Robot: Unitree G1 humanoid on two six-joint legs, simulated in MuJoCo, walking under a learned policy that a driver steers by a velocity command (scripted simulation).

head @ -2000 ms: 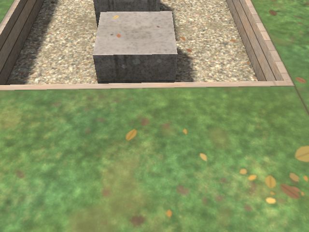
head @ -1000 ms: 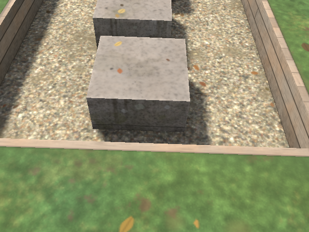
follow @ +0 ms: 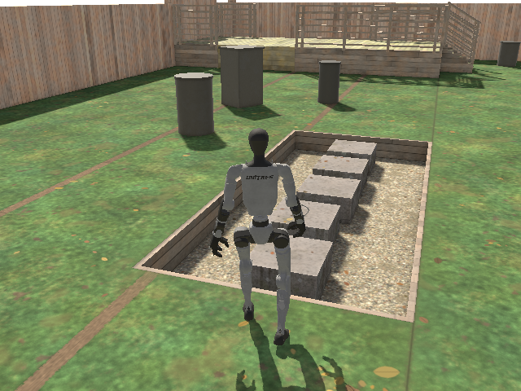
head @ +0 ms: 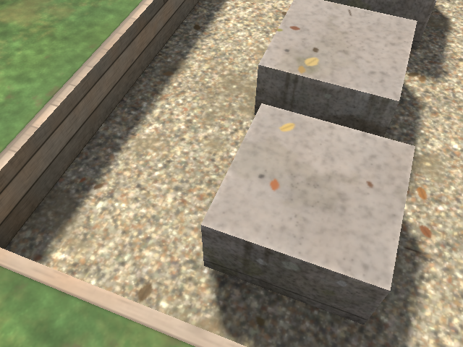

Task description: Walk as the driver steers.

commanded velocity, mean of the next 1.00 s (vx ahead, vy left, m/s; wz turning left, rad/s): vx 0.06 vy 0.00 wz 0.00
